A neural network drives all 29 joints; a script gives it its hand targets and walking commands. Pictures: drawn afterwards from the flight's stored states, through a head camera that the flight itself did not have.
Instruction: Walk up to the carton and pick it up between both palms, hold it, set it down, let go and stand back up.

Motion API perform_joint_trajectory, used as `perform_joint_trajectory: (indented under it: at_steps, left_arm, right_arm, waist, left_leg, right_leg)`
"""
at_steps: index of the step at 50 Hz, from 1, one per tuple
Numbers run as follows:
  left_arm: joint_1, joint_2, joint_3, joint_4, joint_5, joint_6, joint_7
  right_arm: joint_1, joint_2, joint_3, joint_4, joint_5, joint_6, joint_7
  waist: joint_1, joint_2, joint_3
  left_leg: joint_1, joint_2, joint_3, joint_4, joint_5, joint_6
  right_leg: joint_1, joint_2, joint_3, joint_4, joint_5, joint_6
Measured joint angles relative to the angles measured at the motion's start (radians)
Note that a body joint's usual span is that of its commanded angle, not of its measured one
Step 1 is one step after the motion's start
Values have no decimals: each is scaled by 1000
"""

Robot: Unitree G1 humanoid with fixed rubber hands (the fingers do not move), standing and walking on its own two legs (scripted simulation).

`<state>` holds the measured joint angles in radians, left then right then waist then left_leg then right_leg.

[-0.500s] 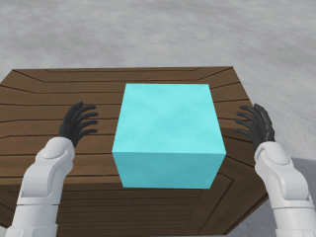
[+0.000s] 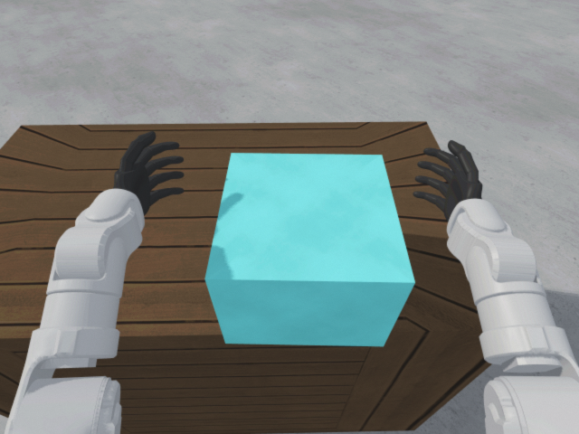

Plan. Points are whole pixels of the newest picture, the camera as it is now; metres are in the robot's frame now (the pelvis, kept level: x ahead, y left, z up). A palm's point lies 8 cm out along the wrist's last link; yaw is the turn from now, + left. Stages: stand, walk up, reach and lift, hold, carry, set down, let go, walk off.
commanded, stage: reach and lift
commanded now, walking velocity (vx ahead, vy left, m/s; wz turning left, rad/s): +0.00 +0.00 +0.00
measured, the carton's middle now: (305, 247) +0.40 -0.01 +0.03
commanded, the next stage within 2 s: none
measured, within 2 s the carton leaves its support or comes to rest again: neither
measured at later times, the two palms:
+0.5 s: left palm (141, 221) +0.40 +0.23 +0.09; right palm (446, 233) +0.38 -0.21 +0.07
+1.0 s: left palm (160, 225) +0.40 +0.21 +0.08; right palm (438, 236) +0.38 -0.20 +0.06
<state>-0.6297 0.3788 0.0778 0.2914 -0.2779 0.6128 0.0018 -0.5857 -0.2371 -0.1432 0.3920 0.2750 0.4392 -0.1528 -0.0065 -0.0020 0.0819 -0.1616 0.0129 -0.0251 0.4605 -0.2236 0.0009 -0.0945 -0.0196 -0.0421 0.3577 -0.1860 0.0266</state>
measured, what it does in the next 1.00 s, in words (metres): stands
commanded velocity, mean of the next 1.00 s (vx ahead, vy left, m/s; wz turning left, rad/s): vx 0.00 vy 0.00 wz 0.00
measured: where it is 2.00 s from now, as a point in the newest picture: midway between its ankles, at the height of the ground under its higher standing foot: outside the picture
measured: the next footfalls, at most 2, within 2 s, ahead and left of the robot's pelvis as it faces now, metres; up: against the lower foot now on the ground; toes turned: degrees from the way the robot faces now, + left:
none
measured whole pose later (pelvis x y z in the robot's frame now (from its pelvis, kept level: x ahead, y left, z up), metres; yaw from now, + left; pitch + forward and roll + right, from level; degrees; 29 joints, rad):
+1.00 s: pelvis +0.01 +0.00 +0.00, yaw +0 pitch +3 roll -2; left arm -0.61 0.32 0.01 0.72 -0.28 0.08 -0.01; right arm -0.54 -0.23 -0.02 0.74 0.25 -0.02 -0.14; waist -0.01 0.00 0.03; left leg -0.29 0.01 -0.03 0.46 -0.22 0.00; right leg -0.22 -0.02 -0.04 0.36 -0.18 0.03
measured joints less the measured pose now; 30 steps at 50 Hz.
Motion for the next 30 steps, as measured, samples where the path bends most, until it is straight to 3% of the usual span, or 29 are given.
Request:
perform_joint_trajectory:
  at_steps: [12,23,30]
  left_arm:
    - [-30,0,0,175,0,-110,0]
    - [-26,0,-38,403,0,-387,-13]
    - [19,-20,-69,425,0,-525,-15]
  right_arm:
    - [-45,0,26,185,0,-61,6]
    - [-20,0,41,333,-20,-255,31]
    - [33,0,83,356,-21,-383,36]
  waist:
    - [0,-4,0]
    - [0,-6,1]
    - [0,-6,-1]
  left_leg:
    - [-1,0,0,0,0,0]
    - [-36,0,0,0,0,0]
    - [-87,0,0,0,1,0]
  right_leg:
    - [-1,0,0,-1,0,0]
    - [-36,0,0,-1,0,0]
    - [-87,0,0,0,0,0]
